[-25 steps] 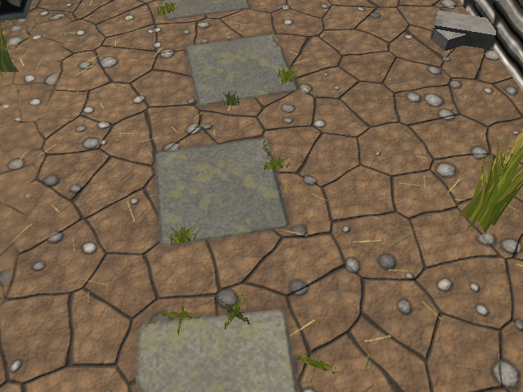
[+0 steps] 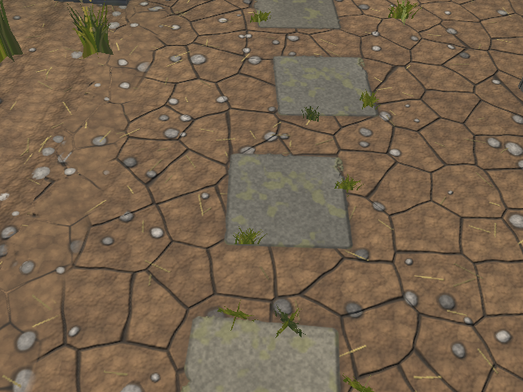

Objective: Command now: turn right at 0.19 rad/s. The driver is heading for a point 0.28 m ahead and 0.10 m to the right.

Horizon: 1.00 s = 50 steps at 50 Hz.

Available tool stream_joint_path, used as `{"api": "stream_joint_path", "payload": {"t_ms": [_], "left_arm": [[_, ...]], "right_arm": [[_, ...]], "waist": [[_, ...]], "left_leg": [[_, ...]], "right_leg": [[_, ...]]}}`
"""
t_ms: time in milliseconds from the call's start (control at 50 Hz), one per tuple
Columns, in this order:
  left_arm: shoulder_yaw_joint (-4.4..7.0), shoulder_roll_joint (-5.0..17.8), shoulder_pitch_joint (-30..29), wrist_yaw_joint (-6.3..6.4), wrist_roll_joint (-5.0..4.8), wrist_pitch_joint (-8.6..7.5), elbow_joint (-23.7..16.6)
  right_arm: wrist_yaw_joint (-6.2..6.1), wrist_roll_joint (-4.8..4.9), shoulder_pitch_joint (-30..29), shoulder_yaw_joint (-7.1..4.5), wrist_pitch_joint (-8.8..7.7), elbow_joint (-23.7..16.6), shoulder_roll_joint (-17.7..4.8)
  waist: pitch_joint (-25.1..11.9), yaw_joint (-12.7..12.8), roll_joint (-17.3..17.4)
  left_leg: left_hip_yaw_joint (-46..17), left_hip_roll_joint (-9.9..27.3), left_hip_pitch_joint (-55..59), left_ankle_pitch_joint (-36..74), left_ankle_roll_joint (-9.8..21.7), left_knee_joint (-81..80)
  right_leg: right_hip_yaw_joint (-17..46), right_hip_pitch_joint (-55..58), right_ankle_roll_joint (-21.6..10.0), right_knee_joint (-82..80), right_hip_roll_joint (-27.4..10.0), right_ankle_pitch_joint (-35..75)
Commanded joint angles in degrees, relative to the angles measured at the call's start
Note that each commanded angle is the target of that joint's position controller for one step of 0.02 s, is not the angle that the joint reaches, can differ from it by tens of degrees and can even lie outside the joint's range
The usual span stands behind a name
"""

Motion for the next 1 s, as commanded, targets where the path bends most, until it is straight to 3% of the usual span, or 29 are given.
{"api": "stream_joint_path", "payload": {"t_ms": [20,80,140,200,240,260,280,300,320,340,360,380,420,540,660,720,740,760,780,800,820,840,880,920,940,980,1000], "left_arm": [[0.99,6.3,-3.9,0.02,-0.49,-0.65,-4.9],[1.0,6.0,-3.4,0.06,-0.73,-0.6,-5.0],[0.81,4.8,-2.3,-0.46,-0.81,-0.52,-4.8],[0.76,4.3,-1.0,-1.44,-1.04,-0.3,-4.5],[0.95,4.3,1.8,-2.14,-0.99,-0.25,-3.6],[1.53,6.3,2.5,-2.02,-0.48,-0.3,-3.7],[3.21,13.0,3.8,-1.11,-0.19,-0.46,-4.3],[3.5,15.2,4.9,-1.39,1.19,-1.24,-4.9],[2.91,13.4,4.1,-1.6,1.99,-2.47,-5.6],[2.66,12.3,1.1,-1.44,1.45,-3.33,-5.8],[2.55,11.3,-1.8,-1.16,0.36,-3.52,-6.2],[2.04,10.0,-3.2,-0.78,-0.57,-3.45,-6.5],[1.59,9.3,-2.5,-0.22,-0.44,-2.94,-6.6],[2.26,11.2,-1.1,0.48,-0.36,-1.82,-7.0],[2.49,11.8,-3.9,-0.14,-0.33,-0.91,-8.3],[1.74,10.2,-6.2,0.15,-0.82,-0.34,-8.9],[1.31,9.3,-5.9,0.42,-0.97,-0.2,-8.8],[0.54,6.9,-2.9,0.49,0.03,-0.38,-8.4],[0.06,5.1,0.6,0.45,0.62,-0.87,-8.5],[1.19,9.1,-0.3,0.73,0.76,-1.22,-8.5],[2.36,12.3,-0.3,0.85,0.13,-1.16,-7.6],[2.64,11.9,-0.5,0.95,-0.08,-0.81,-6.6],[2.01,8.9,-0.6,1.11,-0.06,-0.01,-5.6],[0.94,6.0,-1.4,0.76,-0.28,-0.08,-5.6],[0.42,4.9,-2.1,0.63,-0.2,-0.24,-5.8],[-0.64,3.1,-3.5,0.22,-0.19,-0.64,-5.6],[-0.47,4.0,-4.0,0.01,-0.51,-0.86,-5.5]], "right_arm": [[-0.68,0.34,-0.4,-3.57,-0.15,-1.9,-12.5],[-1.07,0.99,-0.1,-4.17,0.62,-1.4,-13.1],[-1.44,1.02,-1.3,-4.47,1.13,-1.5,-12.7],[-1.65,1.48,-2.8,-4.93,1.76,-1.6,-13.0],[-1.82,2.43,-3.7,-5.21,2.3,-1.4,-13.2],[-1.71,2.85,-1.5,-5.27,2.26,-0.4,-12.5],[-1.34,0.84,-1.2,-4.71,1.83,-1.5,-9.8],[-1.62,0.11,-8.5,-4.28,1.39,-4.8,-9.0],[-1.5,0.59,-8.8,-4.9,1.21,-4.6,-10.7],[-1.26,1.59,-6.8,-5.29,1.26,-3.6,-11.4],[-1.47,1.68,-4.9,-5.59,1.3,-2.2,-11.6],[-1.8,1.27,-4.3,-5.85,1.35,-1.8,-12.4],[-1.71,1.4,-3.0,-5.72,1.02,-1.5,-11.3],[-1.67,1.9,-4.9,-5.16,0.25,-2.5,-10.2],[-0.6,2.35,-3.7,-5.27,-1.16,-2.8,-11.2],[0.39,2.45,0.8,-5.31,-2.05,-1.5,-11.1],[0.59,2.12,2.0,-5.32,-2.31,-1.1,-11.1],[0.45,1.1,2.5,-5.64,-2.36,-1.6,-13.8],[0.19,-0.08,0.1,-6.02,-1.89,-2.5,-17.8],[0.47,-0.81,1.5,-5.21,-2.16,-2.2,-14.8],[0.59,-0.09,0.4,-4.62,-2.48,-2.5,-13.4],[0.48,0.67,-1.1,-4.39,-2.51,-2.3,-12.6],[0.24,1.69,-2.5,-3.44,-2.43,-1.9,-10.8],[-0.02,1.46,-1.6,-2.99,-2.0,-0.8,-10.1],[-0.15,1.34,-1.3,-2.94,-1.75,-0.5,-10.2],[-0.29,1.45,1.0,-3.12,-1.06,0.5,-11.4],[-0.32,1.76,2.5,-3.58,-0.63,0.9,-13.3]], "waist": [[-2.4,-2.8,10.0],[-1.4,-3.1,8.7],[-3.4,-2.3,8.0],[-5.5,-1.0,8.5],[-6.2,1.1,8.9],[-5.7,1.2,6.0],[-6.6,-0.6,-8.1],[-5.5,2.8,-14.1],[-7.0,3.1,-5.5],[-5.7,0.8,-3.2],[-4.7,-0.5,-1.1],[-4.2,-0.9,-1.5],[-5.5,-1.3,-2.8],[-4.5,0.5,-4.7],[-4.7,0.6,-7.0],[-6.6,-1.5,-7.0],[-6.5,-2.3,-6.0],[-8.2,-0.9,0.4],[-6.4,2.8,14.4],[-6.8,0.7,15.8],[-5.0,0.5,11.7],[-4.1,0.9,9.9],[-2.9,0.8,9.9],[-3.2,0.3,11.6],[-3.9,-0.2,12.3],[-5.1,-2.3,13.3],[-4.2,-3.3,14.0]], "left_leg": [[-12.3,17.3,3.8,11.2,9.8,-8.6],[-14.6,20.3,6.9,15.5,11.3,-7.8],[-12.7,21.3,9.4,25.3,11.6,-5.8],[-8.7,20.7,9.9,30.2,10.1,-3.3],[-4.9,18.8,7.9,26.6,6.9,0.6],[-1.8,15.9,4.0,17.8,2.5,5.2],[5.1,9.5,-9.1,1.1,-3.6,19.3],[1.7,0.1,-21.5,-24.9,-6.8,30.1],[-4.7,1.8,-23.4,-25.9,-7.0,38.9],[-6.1,3.1,-24.3,-20.6,-6.8,40.7],[-6.3,3.6,-24.8,-16.2,-7.1,39.5],[-6.7,4.2,-25.0,-12.8,-7.7,38.3],[-6.1,2.9,-21.8,-8.6,-9.1,38.8],[-6.8,2.0,-19.3,-5.9,-10.5,23.8],[-7.3,0.1,-10.7,-7.6,-9.3,13.2],[-5.7,0.5,-3.3,-0.4,-7.6,1.2],[-5.8,1.6,1.4,7.9,-6.4,-5.7],[-13.2,9.4,7.9,16.1,-3.7,-7.2],[-25.3,19.2,10.9,31.6,4.3,-6.8],[-32.4,25.5,6.7,30.3,13.0,-7.8],[-29.4,23.7,5.5,25.9,13.5,-8.1],[-24.6,20.1,5.2,21.1,10.9,-7.7],[-19.3,16.4,4.6,19.0,8.3,-7.4],[-15.0,13.7,5.2,20.1,7.9,-7.4],[-14.1,13.2,6.2,20.8,7.8,-7.0],[-13.9,12.2,5.7,6.1,7.3,-8.9],[-15.3,12.4,4.7,-2.4,7.6,-10.0]], "right_leg": [[-0.2,0.4,-0.2,-3.3,-0.2,-3.3],[-0.5,-2.9,-0.5,-1.6,-0.3,-6.6],[-1.6,-2.0,-1.1,-1.6,-0.1,-7.8],[-4.0,2.4,-2.4,-7.4,1.1,-4.6],[-6.0,8.6,-4.7,-18.5,2.7,4.8],[-2.3,13.2,-7.1,-25.3,2.0,14.3],[14.2,22.4,-12.3,-27.1,-9.4,34.1],[28.4,23.0,-24.0,-28.6,-19.1,44.1],[26.1,23.0,-25.9,-29.2,-18.3,41.2],[20.8,22.3,-22.8,-28.6,-14.9,38.0],[17.5,21.7,-19.6,-28.3,-11.6,34.5],[16.5,21.7,-18.2,-28.4,-10.4,34.4],[14.8,20.6,-18.1,-28.2,-8.3,37.5],[17.7,20.5,-17.8,-27.5,-6.7,29.3],[24.1,15.8,-17.5,-25.0,-5.9,28.6],[25.0,15.8,-15.0,-20.9,-4.5,30.3],[24.3,13.8,-12.8,-19.6,-2.7,25.8],[20.5,9.6,-9.5,-13.9,1.0,14.5],[11.8,-0.2,-5.8,-4.8,10.5,-9.5],[10.2,-2.3,-3.1,6.6,9.5,-20.0],[10.5,-3.4,-2.0,14.0,8.3,-17.4],[10.3,-4.2,-1.2,16.6,7.7,-13.8],[10.6,-3.8,0.4,15.7,7.1,-9.0],[7.2,-0.9,1.2,8.1,6.2,-6.7],[5.2,0.8,1.5,3.0,5.1,-6.5],[1.3,6.0,1.0,-7.7,4.0,-5.7],[-0.5,7.2,0.5,-11.2,4.8,-5.1]]}}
